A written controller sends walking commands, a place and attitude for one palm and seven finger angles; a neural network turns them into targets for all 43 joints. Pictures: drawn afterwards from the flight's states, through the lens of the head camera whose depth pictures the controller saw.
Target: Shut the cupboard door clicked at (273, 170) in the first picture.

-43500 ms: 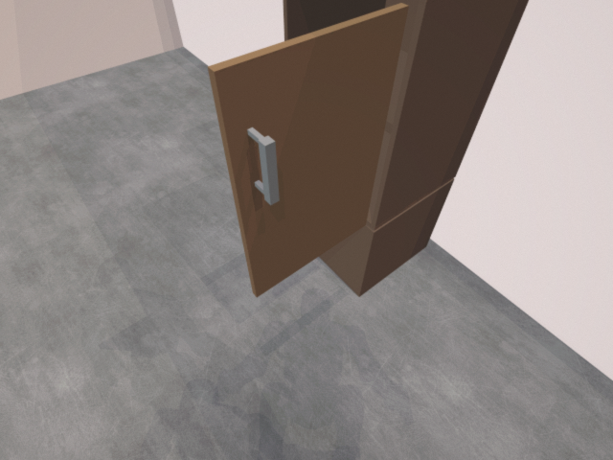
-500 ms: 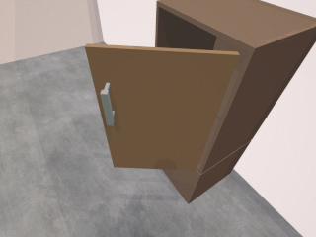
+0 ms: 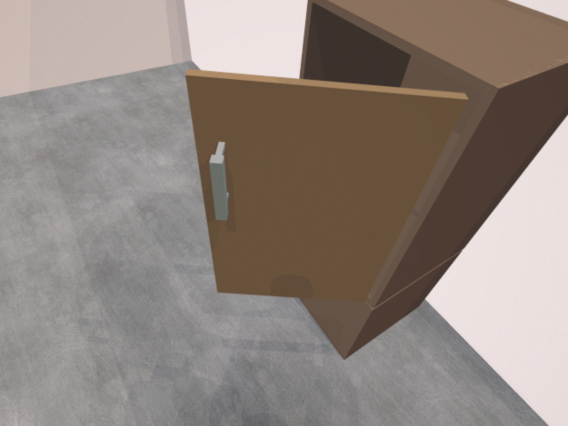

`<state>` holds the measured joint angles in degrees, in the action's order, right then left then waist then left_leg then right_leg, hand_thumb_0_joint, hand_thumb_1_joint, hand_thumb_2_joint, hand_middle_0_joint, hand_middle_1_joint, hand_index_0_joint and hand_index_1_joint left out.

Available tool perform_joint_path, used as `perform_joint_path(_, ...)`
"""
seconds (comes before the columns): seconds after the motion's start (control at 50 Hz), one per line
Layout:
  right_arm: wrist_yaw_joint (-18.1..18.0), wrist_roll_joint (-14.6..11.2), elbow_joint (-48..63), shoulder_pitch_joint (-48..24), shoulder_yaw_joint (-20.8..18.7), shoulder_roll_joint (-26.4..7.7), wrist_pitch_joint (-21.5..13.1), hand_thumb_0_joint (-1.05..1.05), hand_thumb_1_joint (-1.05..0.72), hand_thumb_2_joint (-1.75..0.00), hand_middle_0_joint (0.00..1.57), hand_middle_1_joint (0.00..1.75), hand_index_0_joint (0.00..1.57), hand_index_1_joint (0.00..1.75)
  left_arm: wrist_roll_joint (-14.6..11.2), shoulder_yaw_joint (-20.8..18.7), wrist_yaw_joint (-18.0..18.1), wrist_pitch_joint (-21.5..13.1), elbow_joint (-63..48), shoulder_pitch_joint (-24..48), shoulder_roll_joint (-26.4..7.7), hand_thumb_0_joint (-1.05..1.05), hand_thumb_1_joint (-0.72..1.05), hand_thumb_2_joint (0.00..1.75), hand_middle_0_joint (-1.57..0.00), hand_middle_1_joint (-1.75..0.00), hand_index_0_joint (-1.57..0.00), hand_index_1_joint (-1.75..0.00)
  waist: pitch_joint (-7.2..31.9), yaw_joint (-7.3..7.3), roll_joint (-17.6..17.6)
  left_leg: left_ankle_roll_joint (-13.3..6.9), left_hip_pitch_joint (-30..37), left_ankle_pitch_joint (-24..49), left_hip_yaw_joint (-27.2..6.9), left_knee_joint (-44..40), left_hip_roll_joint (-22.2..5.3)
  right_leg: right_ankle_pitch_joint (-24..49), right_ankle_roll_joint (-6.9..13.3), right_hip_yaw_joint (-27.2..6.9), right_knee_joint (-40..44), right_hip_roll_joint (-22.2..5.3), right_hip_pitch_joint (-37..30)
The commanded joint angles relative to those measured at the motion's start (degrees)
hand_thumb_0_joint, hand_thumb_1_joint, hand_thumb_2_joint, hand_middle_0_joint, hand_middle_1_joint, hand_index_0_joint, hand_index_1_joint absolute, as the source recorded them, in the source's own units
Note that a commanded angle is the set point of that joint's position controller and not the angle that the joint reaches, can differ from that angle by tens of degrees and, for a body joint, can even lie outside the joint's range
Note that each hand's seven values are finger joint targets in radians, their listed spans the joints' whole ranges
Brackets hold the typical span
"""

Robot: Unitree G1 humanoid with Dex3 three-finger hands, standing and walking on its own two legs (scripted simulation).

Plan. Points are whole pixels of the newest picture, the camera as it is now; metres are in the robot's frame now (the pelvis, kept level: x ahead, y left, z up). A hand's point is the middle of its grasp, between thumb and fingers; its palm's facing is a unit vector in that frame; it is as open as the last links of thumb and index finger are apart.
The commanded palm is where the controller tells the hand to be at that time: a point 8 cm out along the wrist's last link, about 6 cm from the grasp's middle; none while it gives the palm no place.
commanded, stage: look again from close up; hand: left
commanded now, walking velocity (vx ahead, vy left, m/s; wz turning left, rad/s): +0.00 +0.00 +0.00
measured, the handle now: (221, 182) +0.47 +0.14 +0.08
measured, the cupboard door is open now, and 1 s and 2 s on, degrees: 55 55 55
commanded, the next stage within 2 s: shuffle to correct the standing spot in 0.34 s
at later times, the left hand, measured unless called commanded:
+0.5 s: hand out of the picture -0.03 +0.19 -0.18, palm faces +0.03 -0.99 -0.17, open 7.4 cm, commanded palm none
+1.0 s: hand out of the picture +0.08 +0.14 -0.18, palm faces -0.02 -0.99 -0.13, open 7.4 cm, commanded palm none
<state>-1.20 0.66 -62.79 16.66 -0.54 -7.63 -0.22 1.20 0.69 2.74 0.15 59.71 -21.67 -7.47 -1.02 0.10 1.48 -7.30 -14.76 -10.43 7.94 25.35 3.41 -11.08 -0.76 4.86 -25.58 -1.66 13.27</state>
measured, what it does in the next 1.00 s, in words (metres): lifts its right foot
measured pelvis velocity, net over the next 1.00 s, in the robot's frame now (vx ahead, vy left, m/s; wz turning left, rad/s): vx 0.02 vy -0.03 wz -0.04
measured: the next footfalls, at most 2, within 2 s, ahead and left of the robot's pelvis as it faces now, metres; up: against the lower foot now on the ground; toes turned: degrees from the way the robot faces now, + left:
right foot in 1.20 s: +0.06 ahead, -0.26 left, +0.00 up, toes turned -4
left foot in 1.58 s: +0.11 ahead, +0.04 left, +0.00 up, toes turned +1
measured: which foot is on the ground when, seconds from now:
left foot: down 0.00-1.00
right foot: down 0.00-0.52, up 0.54-1.00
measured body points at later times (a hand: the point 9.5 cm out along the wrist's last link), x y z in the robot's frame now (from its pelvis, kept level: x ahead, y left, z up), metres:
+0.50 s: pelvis +0.01 +0.03 +0.00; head +0.02 +0.05 +0.45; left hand -0.03 +0.24 -0.16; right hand +0.01 -0.19 -0.15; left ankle +0.05 +0.03 -0.74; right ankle +0.03 -0.13 -0.74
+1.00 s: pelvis +0.02 -0.03 +0.01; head +0.06 +0.02 +0.46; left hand +0.08 +0.20 -0.16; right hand -0.03 -0.25 -0.12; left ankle +0.05 +0.03 -0.74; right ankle +0.01 -0.23 -0.67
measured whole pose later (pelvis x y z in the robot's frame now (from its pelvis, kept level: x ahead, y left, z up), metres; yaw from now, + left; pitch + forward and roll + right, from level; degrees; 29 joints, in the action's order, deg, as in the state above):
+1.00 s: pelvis +0.02 -0.03 +0.01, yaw -2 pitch +2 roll -3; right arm -3.3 1.7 -63.7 19.7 -2.9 -6.0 -1.0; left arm 1.6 -4.7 0.7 5.2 56.6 -13.8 -10.5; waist -1.3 -3.0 2.7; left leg -4.9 -13.1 -9.2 7.9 19.8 -1.3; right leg -14.9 -3.4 -2.5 -50.8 -4.2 25.8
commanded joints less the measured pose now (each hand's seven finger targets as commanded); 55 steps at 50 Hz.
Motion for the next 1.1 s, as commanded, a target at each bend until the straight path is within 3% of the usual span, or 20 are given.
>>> perform_joint_path(0.0,-0.2,-0.4,2.0,1.6,-1.5,-6.6,-0.9,0.0,-0.9,-0.9,0.2,0.3,0.2,0.3,0.4,-0.9,0.4,-0.5,-0.8,-5.4,-4.0,0.0,0.9,0.9,-0.2,-0.3,-0.2,-0.3,-3.7,0.27,-2.9,4.1,-2.2,-14.5,-16.0,-14.0,-12.2,-1.8,2.0,-4.4,2.0,-4.0,0.7)
perform_joint_path(0.1,-0.4,-0.4,1.7,1.6,-1.8,-6.9,-0.9,0.0,-0.9,-0.9,0.2,0.3,0.2,0.3,0.5,-0.9,0.5,-0.3,0.1,-6.0,-3.7,0.0,0.9,0.9,-0.2,-0.3,-0.2,-0.3,-4.2,0.22,-2.5,4.9,-1.1,-14.4,-16.7,-15.4,-12.5,-1.4,1.7,-4.4,1.4,-3.9,1.1)
perform_joint_path(0.26,-0.8,-0.6,0.6,1.6,-2.0,-7.1,-0.8,0.0,-0.9,-0.9,0.2,0.3,0.2,0.3,0.4,-1.3,0.7,0.4,1.7,-7.2,-3.3,0.0,0.9,0.9,-0.2,-0.3,-0.2,-0.3,-4.9,0.36,-2.5,7.8,1.0,-14.0,-17.5,-18.0,-13.3,-2.2,1.3,-4.1,-0.8,-3.6,2.0)
perform_joint_path(0.34,-0.9,-0.5,-0.1,2.3,-2.0,-6.6,-1.0,0.0,-0.9,-0.9,0.2,0.3,0.2,0.3,0.3,-1.4,0.8,0.2,2.1,-7.0,-3.1,0.0,0.9,0.9,-0.2,-0.3,-0.2,-0.3,-3.8,0.22,-0.6,8.0,4.1,-7.1,-16.5,-16.6,-13.0,-0.4,1.5,-4.6,0.0,-4.0,2.0)
perform_joint_path(0.46,-1.4,-0.5,-1.3,3.3,-2.1,-6.0,-1.1,0.0,-0.9,-0.9,0.2,0.3,0.2,0.3,0.0,-1.5,0.9,0.7,2.9,-7.3,-2.8,0.0,0.9,0.9,-0.2,-0.3,-0.2,-0.3,-4.3,-0.12,-2.0,9.8,6.5,-6.2,-17.5,-18.2,-14.0,-2.2,1.0,-4.2,-1.5,-3.2,3.4)
perform_joint_path(0.5,-1.7,-0.5,-1.8,3.7,-2.2,-5.9,-1.1,0.0,-0.9,-0.9,0.2,0.3,0.2,0.3,0.0,-1.6,0.7,1.2,2.8,-6.9,-3.0,0.0,0.9,0.9,-0.2,-0.3,-0.2,-0.3,-4.8,-0.37,-1.9,8.8,7.0,-6.3,-18.6,-18.3,-15.8,-3.9,0.7,-4.3,-3.5,-3.0,5.0)
perform_joint_path(0.58,-2.7,-0.2,-1.9,5.2,-2.9,-7.1,-1.0,0.0,-0.9,-0.9,0.2,0.3,0.2,0.3,0.3,-2.7,0.1,2.7,1.2,-4.9,-3.5,0.0,0.9,0.9,-0.2,-0.3,-0.2,-0.3,-4.4,-1.21,-1.0,6.1,8.2,-8.4,-22.5,-18.2,-20.8,-10.3,0.5,-7.8,-17.4,-2.5,11.2)
perform_joint_path(0.6,-2.7,-0.1,-2.0,5.4,-3.0,-7.2,-1.0,0.0,-0.9,-0.9,0.2,0.3,0.2,0.3,0.4,-3.1,-0.1,2.9,0.6,-3.6,-3.5,0.0,0.9,0.9,-0.2,-0.3,-0.2,-0.3,-5.0,-1.43,-0.4,6.7,7.7,-8.8,-22.3,-18.3,-21.4,-10.3,0.2,-8.8,-20.7,-2.5,13.0)
perform_joint_path(0.66,-2.8,0.0,-1.6,5.0,-3.1,-6.9,-1.0,0.0,-0.9,-0.9,0.2,0.3,0.2,0.3,0.3,-4.2,-0.5,3.3,-0.5,-2.6,-3.9,0.0,0.9,0.9,-0.2,-0.3,-0.2,-0.3,-5.0,-1.28,-1.6,8.2,5.2,-10.8,-20.1,-18.4,-21.1,-8.0,-0.4,-10.2,-26.8,-2.4,15.1)
perform_joint_path(0.72,-2.9,0.3,-1.3,5.7,-3.3,-6.7,-1.2,0.0,-0.9,-0.9,0.2,0.3,0.2,0.3,0.4,-4.8,-0.9,3.6,-1.9,-0.6,-4.2,0.0,0.9,0.9,-0.2,-0.3,-0.2,-0.3,-4.7,-1.73,-2.9,4.1,5.7,-7.6,-18.6,-17.4,-21.0,-6.5,-1.0,-9.8,-28.4,-2.6,17.2)
perform_joint_path(0.76,-2.9,0.3,-1.2,6.5,-3.4,-6.9,-1.3,0.0,-0.9,-0.9,0.2,0.3,0.2,0.3,0.5,-5.1,-1.1,3.9,-2.4,0.0,-4.1,0.0,0.9,0.9,-0.2,-0.3,-0.2,-0.3,-4.0,-1.88,-3.8,4.3,6.0,-6.9,-18.0,-17.4,-21.0,-5.0,-1.5,-9.9,-30.0,-2.5,18.3)
perform_joint_path(0.8,-3.0,0.4,-1.1,7.4,-3.6,-7.0,-1.4,0.0,-0.9,-0.9,0.2,0.3,0.2,0.3,0.5,-5.5,-1.3,4.1,-3.3,1.5,-4.5,0.0,0.9,0.9,-0.2,-0.3,-0.2,-0.3,-4.2,-2.09,-4.7,5.0,6.0,-5.4,-18.2,-17.1,-21.5,-4.3,-1.9,-10.1,-30.4,-2.9,19.3)
perform_joint_path(0.88,-2.7,0.6,-0.2,7.5,-4.1,-7.8,-1.2,0.0,-0.9,-0.9,0.2,0.3,0.2,0.3,0.6,-5.5,-1.8,4.3,-5.0,4.0,-4.8,0.0,0.9,0.9,-0.2,-0.3,-0.2,-0.3,-4.2,-2.45,-6.9,2.7,4.6,-6.6,-17.0,-16.6,-20.9,-3.7,-2.4,-8.5,-28.1,-3.4,19.2)
perform_joint_path(0.98,-2.4,1.1,0.4,8.8,-5.0,-9.1,-0.8,0.0,-0.9,-0.9,0.2,0.3,0.2,0.3,0.6,-5.3,-2.4,4.3,-7.0,7.7,-4.7,0.0,0.9,0.9,-0.2,-0.3,-0.2,-0.3,-2.5,-3.46,-9.5,1.5,6.0,-5.6,-16.4,-15.3,-21.1,-4.9,-2.7,-6.3,-22.8,-3.6,18.4)
perform_joint_path(1.06,-1.9,1.5,1.0,8.8,-5.7,-10.7,-0.6,0.0,-0.9,-0.9,0.2,0.3,0.2,0.3,0.3,-4.7,-2.9,3.6,-8.5,10.4,-4.2,0.0,0.9,0.9,-0.2,-0.3,-0.2,-0.3,-0.3,-4.02,-11.6,0.5,4.8,0.6,-14.7,-12.0,-20.9,-7.5,-1.9,-3.6,-14.6,-3.0,12.4)
perform_joint_path(1.08,-1.8,1.5,1.4,7.8,-5.6,-10.5,-0.6,0.0,-0.9,-0.9,0.2,0.3,0.2,0.3,0.2,-4.5,-2.8,3.0,-8.5,9.7,-3.9,0.0,0.9,0.9,-0.2,-0.3,-0.2,-0.3,0.3,-3.47,-13.5,0.5,4.1,3.9,-13.7,-10.2,-20.1,-8.6,-1.6,-2.5,-11.1,-2.5,9.2)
